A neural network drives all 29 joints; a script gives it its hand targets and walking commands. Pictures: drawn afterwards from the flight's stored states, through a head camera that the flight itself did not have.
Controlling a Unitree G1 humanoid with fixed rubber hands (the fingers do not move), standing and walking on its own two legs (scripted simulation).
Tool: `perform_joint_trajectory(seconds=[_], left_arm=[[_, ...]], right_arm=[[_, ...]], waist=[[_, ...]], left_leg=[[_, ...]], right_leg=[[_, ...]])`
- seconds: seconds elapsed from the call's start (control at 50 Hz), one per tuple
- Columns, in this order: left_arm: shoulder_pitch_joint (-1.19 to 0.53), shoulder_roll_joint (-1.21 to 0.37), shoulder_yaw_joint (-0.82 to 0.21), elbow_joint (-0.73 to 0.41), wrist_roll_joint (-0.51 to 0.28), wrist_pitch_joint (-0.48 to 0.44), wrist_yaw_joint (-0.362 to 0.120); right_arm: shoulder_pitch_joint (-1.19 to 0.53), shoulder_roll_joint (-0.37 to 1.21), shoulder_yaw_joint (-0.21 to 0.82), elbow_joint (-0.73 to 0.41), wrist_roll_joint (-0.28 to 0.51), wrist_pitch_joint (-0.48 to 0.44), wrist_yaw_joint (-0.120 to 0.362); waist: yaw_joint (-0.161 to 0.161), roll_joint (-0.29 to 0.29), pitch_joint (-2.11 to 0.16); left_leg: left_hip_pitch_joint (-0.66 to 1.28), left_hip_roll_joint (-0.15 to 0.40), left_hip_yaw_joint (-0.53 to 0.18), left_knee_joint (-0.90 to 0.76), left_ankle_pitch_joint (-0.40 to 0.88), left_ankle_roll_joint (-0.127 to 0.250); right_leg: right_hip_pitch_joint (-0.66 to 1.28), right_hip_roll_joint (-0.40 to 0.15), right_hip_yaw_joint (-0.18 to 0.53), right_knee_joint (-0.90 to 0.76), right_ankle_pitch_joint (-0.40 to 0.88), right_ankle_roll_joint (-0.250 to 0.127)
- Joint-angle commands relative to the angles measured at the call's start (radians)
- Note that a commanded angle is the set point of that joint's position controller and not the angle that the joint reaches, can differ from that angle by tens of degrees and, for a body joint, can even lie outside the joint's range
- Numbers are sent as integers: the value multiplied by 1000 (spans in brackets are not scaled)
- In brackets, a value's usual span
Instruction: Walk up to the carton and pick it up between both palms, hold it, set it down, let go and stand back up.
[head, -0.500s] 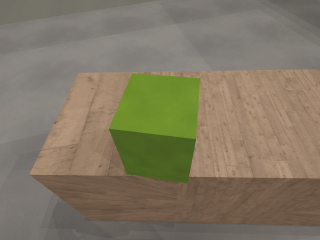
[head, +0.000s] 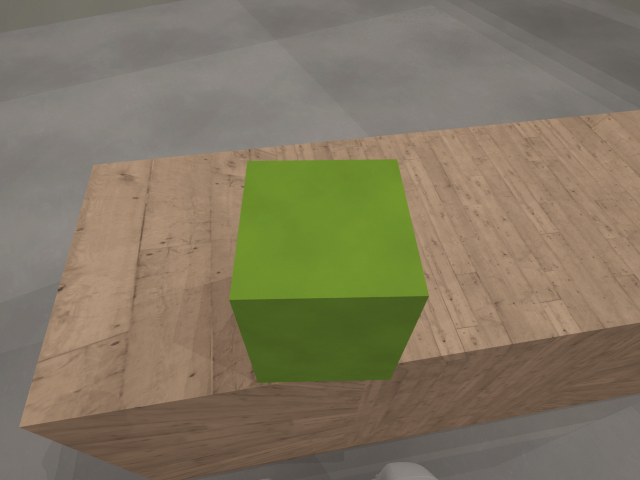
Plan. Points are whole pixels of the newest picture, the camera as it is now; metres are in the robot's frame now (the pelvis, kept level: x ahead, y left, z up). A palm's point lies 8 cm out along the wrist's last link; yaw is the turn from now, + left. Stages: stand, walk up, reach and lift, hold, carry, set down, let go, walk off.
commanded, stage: walk up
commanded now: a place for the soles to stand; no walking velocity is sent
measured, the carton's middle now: (323, 277) +0.37 +0.02 +0.01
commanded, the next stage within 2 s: none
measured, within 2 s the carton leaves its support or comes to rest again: neither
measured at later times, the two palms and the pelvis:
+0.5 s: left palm out of the picture +0.07 +0.21 -0.13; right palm out of the picture +0.01 -0.26 -0.12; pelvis +0.02 -0.02 +0.01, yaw -4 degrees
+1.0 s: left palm out of the picture +0.08 +0.20 -0.12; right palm out of the picture +0.02 -0.29 -0.13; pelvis +0.03 -0.04 +0.01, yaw -6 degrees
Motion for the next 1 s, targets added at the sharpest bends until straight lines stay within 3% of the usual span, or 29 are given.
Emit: perform_joint_trajectory(seconds=[0.0, 0.04, 0.08, 0.1, 0.12, 0.14, 0.18, 0.22, 0.28, 0.38, 0.42, 0.48, 0.54, 0.6, 0.7, 0.72, 0.74, 0.82, 0.84, 0.92, 0.98], left_arm=[[69, 26, 3, -56, -4, -14, -10], [74, 43, 9, -62, -5, -21, -16], [92, 70, 8, -64, -7, -39, -17], [95, 116, 14, -67, -1, -46, -13], [25, 184, 18, -73, -32, -48, -14], [-12, 198, 21, -63, -60, -44, -20], [-9, 109, -11, -57, -56, -46, -25], [-8, 117, -20, -57, -50, -48, -21], [-11, 130, -22, -48, -47, -51, -20], [-39, 114, -33, -61, -41, -53, -16], [-43, 119, -29, -56, -40, -51, -15], [-24, 124, -30, -47, -42, -53, -15], [-17, 118, -32, -47, -40, -54, -15], [-8, 128, -29, -42, -36, -58, -13], [10, 134, -28, -44, -37, -55, -12], [14, 133, -25, -49, -40, -54, -12], [17, 121, -32, -45, -37, -54, -13], [31, 136, -29, -51, -39, -54, -12], [37, 142, -23, -52, -36, -55, -10], [33, 151, -24, -66, -35, -55, -8], [38, 144, -24, -72, -37, -55, -9]], right_arm=[[110, -200, -42, -40, 3, -4, -5], [84, -208, -33, -48, 17, 3, 1], [40, -200, -13, -64, 39, 4, 16], [51, -172, 0, -80, 54, -2, 24], [126, -108, 18, -72, 71, 5, 28], [152, -79, 22, -35, 48, 14, 26], [109, -164, 0, -38, 32, 5, 28], [133, -163, -1, -24, 27, -4, 30], [153, -149, 4, -22, 29, -11, 31], [161, -156, -6, -28, 27, -8, 29], [159, -160, -6, -28, 27, -3, 29], [155, -151, -4, -28, 26, -1, 28], [164, -155, -5, -27, 27, 4, 27], [160, -157, -3, -31, 26, 3, 24], [161, -157, -6, -32, 25, 11, 24], [152, -161, -4, -29, 24, 11, 22], [142, -167, -6, -33, 22, 12, 22], [151, -162, -1, -29, 26, 11, 21], [150, -171, -4, -30, 24, 11, 20], [167, -169, 1, -30, 27, 12, 20], [152, -174, -7, -29, 23, 14, 17]], waist=[[-13, 160, -39], [10, 150, -44], [54, 82, -50], [52, 12, -85], [-11, -52, -65], [-12, -48, -48], [15, 7, -3], [12, -15, -20], [10, 8, -43], [-8, 20, -55], [-8, 52, -26], [-5, 13, -9], [-12, 56, 6], [-17, 22, -18], [-15, 32, -28], [-9, 17, -17], [-2, 42, 0], [-7, 34, -16], [-6, 3, -27], [-12, -24, -57], [-6, 15, -63]], left_leg=[[60, 277, -258, -203, 296, 110], [-8, 273, -225, -181, 250, 90], [-139, 245, -169, -133, 219, 31], [-204, 204, -123, -93, 145, -10], [-74, 98, -81, -114, -8, -48], [84, 95, -129, -148, -47, -50], [59, 120, -139, -194, 21, -41], [63, 131, -129, -200, 101, -26], [82, 130, -112, -208, 126, -24], [122, 146, -100, -217, 76, -25], [84, 152, -90, -233, 9, -30], [111, 148, -82, -216, 29, -28], [112, 149, -83, -219, 9, -26], [145, 147, -69, -184, 104, -22], [150, 141, -59, -172, 54, -22], [154, 144, -60, -167, 58, -23], [155, 145, -54, -164, 56, -23], [157, 139, -60, -156, 105, -25], [175, 148, -57, -142, 126, -19], [180, 141, -68, -125, 124, -27], [214, 140, -52, -124, 117, -34]], right_leg=[[-1, -17, -30, -188, 15, -12], [98, -10, -52, -313, 147, -30], [265, -35, 1, -496, 415, -58], [342, -112, 109, -483, 522, -85], [151, -176, 189, -510, 437, -140], [8, -146, 149, -539, 297, -153], [43, -82, 63, -507, 354, -105], [85, -81, 57, -496, 421, -94], [108, -84, 59, -502, 450, -95], [90, -65, 59, -512, 421, -88], [80, -56, 47, -511, 386, -83], [46, -53, 74, -520, 389, -84], [25, -46, 73, -527, 368, -84], [31, -48, 87, -517, 455, -88], [18, -43, 109, -528, 419, -95], [3, -40, 106, -529, 419, -96], [-8, -38, 110, -530, 431, -97], [1, -33, 118, -526, 459, -99], [2, -36, 116, -517, 488, -96], [21, -40, 137, -527, 500, -105], [2, -37, 154, -536, 477, -106]])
